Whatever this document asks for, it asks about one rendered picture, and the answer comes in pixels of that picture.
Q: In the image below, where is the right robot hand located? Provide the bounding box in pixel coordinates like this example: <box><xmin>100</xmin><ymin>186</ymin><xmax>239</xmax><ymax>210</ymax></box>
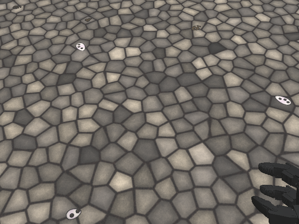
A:
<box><xmin>251</xmin><ymin>162</ymin><xmax>299</xmax><ymax>224</ymax></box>

